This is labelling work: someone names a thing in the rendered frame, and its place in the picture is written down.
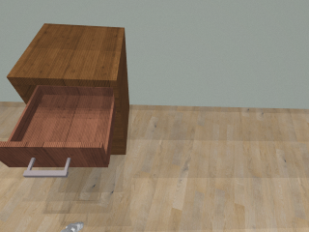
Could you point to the drawer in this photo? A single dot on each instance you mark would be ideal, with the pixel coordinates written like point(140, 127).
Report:
point(61, 122)

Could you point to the cabinet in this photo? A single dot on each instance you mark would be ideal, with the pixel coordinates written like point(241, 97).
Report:
point(79, 56)

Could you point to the left robot hand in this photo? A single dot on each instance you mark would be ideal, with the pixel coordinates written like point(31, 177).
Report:
point(74, 227)

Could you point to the handle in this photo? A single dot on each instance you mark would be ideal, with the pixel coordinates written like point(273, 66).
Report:
point(29, 173)

